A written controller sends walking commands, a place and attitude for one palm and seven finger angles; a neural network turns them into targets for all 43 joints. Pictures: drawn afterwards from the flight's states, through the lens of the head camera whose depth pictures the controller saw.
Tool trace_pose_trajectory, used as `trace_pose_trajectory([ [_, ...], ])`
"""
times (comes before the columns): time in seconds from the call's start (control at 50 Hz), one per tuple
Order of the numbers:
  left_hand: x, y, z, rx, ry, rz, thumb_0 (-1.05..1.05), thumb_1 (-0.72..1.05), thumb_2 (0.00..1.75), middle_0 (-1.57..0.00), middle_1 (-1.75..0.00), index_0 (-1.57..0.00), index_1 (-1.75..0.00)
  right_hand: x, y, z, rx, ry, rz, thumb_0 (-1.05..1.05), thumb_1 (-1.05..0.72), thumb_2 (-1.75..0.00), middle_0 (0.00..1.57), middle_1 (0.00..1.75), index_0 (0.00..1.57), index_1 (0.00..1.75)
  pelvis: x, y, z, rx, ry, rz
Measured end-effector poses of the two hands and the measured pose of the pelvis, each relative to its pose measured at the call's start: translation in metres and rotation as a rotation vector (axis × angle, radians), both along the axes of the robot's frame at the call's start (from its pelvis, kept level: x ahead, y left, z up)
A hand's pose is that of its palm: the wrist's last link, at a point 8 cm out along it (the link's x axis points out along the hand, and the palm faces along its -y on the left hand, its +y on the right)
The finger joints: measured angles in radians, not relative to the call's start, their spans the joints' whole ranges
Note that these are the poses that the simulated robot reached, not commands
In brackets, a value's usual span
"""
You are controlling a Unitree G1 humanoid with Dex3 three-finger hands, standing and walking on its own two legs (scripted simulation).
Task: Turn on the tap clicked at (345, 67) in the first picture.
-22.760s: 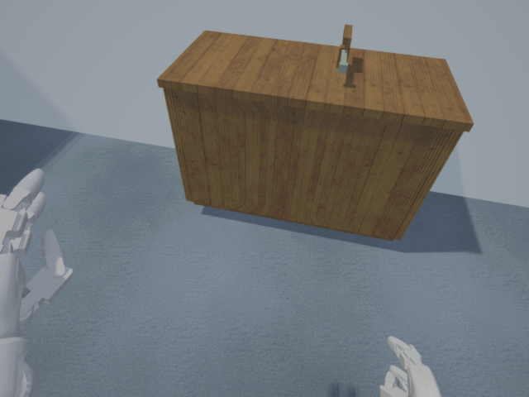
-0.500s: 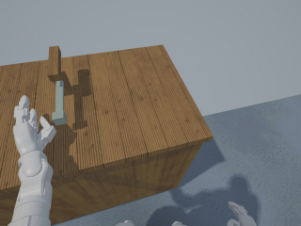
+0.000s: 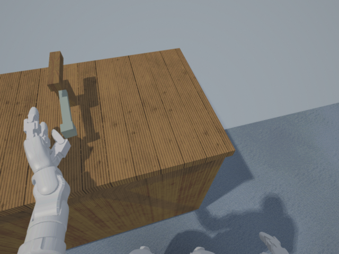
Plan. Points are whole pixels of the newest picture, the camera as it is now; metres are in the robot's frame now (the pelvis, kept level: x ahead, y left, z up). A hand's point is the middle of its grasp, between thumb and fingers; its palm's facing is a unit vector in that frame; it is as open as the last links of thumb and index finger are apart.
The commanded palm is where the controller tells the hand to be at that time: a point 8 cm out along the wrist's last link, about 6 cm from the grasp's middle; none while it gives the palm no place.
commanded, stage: push the lever round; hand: left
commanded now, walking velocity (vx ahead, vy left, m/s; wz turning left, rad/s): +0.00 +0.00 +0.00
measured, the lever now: (68, 129) +0.38 +0.27 +0.06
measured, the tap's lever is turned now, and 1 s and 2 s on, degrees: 6 35 60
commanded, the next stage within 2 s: none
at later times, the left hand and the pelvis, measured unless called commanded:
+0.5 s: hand (84, 136) +0.37 +0.23 +0.05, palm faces +0.64 -0.77 -0.07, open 7.7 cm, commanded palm +0.33 +0.25 +0.05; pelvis +0.01 +0.00 +0.00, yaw +0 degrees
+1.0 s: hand (102, 126) +0.41 +0.19 +0.05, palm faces +0.71 -0.70 -0.08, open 7.7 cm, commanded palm +0.36 +0.21 +0.05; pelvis +0.00 -0.01 +0.00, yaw +0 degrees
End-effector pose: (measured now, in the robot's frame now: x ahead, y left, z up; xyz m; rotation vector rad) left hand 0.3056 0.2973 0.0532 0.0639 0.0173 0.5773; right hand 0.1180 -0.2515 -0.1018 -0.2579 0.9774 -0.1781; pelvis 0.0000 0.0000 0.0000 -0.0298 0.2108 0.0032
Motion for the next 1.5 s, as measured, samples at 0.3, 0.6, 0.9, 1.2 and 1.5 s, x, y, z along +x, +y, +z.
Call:
trace_pose_trajectory([
  [0.3, 0.013, -0.023, 0.0, -0.002, 0.009, 0.075, 0.02, 0.9, 0.91, -0.15, -0.15, -0.16, -0.15, 0.009, -0.001, 0.002, 0.019, -0.013, 0.001, 0.01, -0.91, -0.9, 0.2, 0.3, 0.2, 0.3, 0.005, -0.005, 0.001, 0.004, 0.006, -0.004],
  [0.6, 0.02, -0.048, 0.0, -0.006, 0.014, 0.142, 0.01, 0.92, 0.91, -0.15, -0.15, -0.16, -0.15, 0.007, -0.001, 0.001, 0.022, 0.01, -0.008, 0.01, -0.91, -0.9, 0.2, 0.3, 0.2, 0.3, 0.007, -0.005, 0.002, 0.007, 0.002, -0.002],
  [0.9, 0.038, -0.074, 0.0, -0.016, 0.031, 0.203, 0.0, 0.92, 0.91, -0.15, -0.15, -0.16, -0.15, 0.005, 0.004, -0.004, 0.035, 0.029, 0.0, 0.01, -0.91, -0.9, 0.2, 0.3, 0.2, 0.3, 0.004, -0.005, 0.0, 0.007, 0.012, 0.002],
  [1.2, 0.063, -0.096, 0.0, -0.029, 0.058, 0.262, 0.0, 0.91, 0.91, -0.15, -0.15, -0.16, -0.15, -0.015, 0.0, -0.014, 0.049, 0.099, -0.009, 0.01, -0.91, -0.9, 0.2, 0.3, 0.2, 0.3, 0.005, -0.009, -0.002, 0.01, 0.041, -0.001],
  [1.5, 0.077, -0.109, 0.001, -0.039, 0.077, 0.319, 0.0, 0.92, 0.91, -0.15, -0.15, -0.16, -0.15, -0.026, -0.008, -0.019, 0.055, 0.136, -0.006, 0.01, -0.91, -0.9, 0.2, 0.3, 0.2, 0.3, 0.006, -0.015, -0.004, 0.011, 0.064, 0.003],
])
